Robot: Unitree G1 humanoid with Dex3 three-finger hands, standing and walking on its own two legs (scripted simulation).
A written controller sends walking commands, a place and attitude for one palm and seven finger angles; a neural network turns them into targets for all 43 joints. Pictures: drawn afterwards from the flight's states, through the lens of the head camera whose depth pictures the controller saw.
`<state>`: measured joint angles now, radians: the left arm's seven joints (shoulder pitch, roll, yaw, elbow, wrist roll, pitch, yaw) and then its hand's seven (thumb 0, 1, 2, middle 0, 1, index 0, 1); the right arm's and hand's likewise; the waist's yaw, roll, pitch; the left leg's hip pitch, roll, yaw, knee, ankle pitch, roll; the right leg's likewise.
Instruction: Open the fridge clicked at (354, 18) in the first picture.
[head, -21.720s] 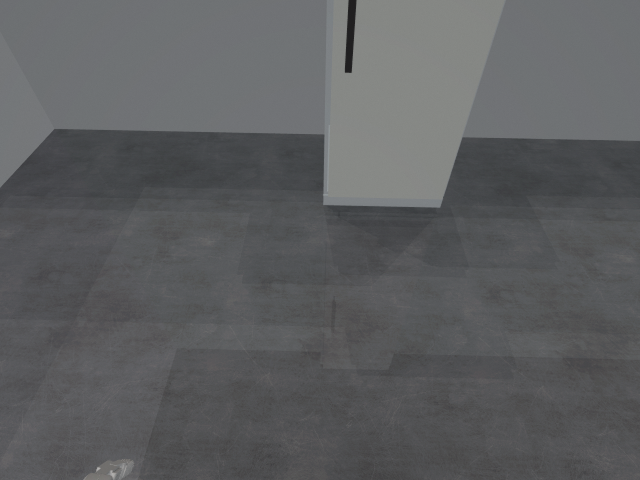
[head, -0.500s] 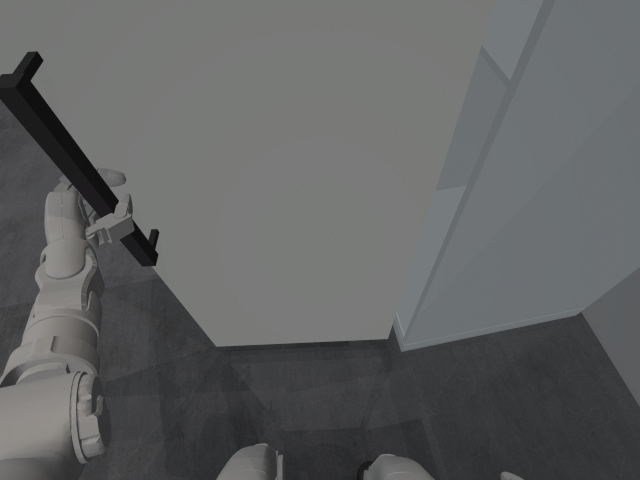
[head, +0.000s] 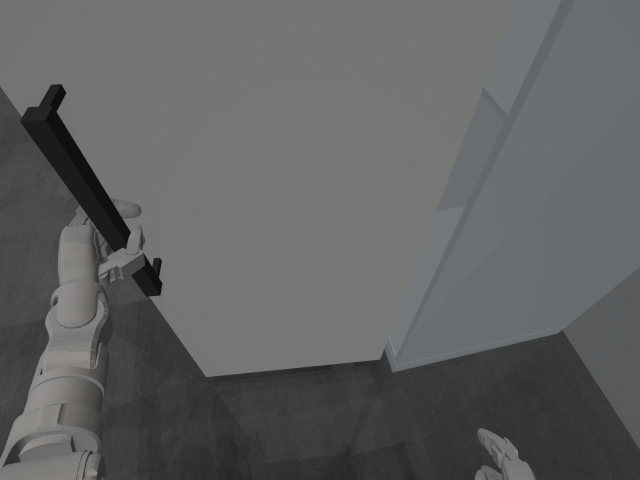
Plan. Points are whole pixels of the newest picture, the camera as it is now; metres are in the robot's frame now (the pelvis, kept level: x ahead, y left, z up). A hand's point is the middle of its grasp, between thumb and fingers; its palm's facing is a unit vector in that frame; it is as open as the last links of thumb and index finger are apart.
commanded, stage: stop walking and hold the door back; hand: left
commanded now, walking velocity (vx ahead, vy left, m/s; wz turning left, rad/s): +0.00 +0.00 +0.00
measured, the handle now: (115, 212) +0.42 +0.28 +0.08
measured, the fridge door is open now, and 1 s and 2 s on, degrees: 83 80 78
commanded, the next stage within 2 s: loosen the grip on the handle in 0.04 s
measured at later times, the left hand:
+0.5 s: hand (135, 260) +0.37 +0.25 +0.05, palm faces +0.29 -0.92 -0.25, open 11.4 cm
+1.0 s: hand (118, 251) +0.40 +0.29 +0.03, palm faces +0.33 -0.91 -0.24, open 14.1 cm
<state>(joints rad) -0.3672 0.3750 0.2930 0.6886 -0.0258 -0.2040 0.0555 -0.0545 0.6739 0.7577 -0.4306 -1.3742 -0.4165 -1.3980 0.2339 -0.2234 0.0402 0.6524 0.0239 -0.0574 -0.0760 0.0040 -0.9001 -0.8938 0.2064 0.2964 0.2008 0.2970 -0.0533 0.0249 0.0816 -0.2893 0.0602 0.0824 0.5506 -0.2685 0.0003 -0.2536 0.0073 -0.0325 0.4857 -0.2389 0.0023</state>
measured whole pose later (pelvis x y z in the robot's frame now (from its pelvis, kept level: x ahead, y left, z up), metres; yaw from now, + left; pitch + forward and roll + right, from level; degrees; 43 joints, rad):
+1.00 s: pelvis +0.02 +0.01 -0.02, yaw -1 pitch +11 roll -1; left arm -0.39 0.41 0.37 0.70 0.00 -0.17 0.01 -0.01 -0.55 0.20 -0.26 -1.16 -0.35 -1.21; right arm 0.30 -0.25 0.02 0.63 0.01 -0.08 -0.06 0.01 -0.90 -0.89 0.21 0.30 0.20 0.30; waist -0.02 0.00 -0.09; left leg -0.57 0.00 0.02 0.75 -0.37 0.03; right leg -0.55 0.00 -0.02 0.72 -0.36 0.01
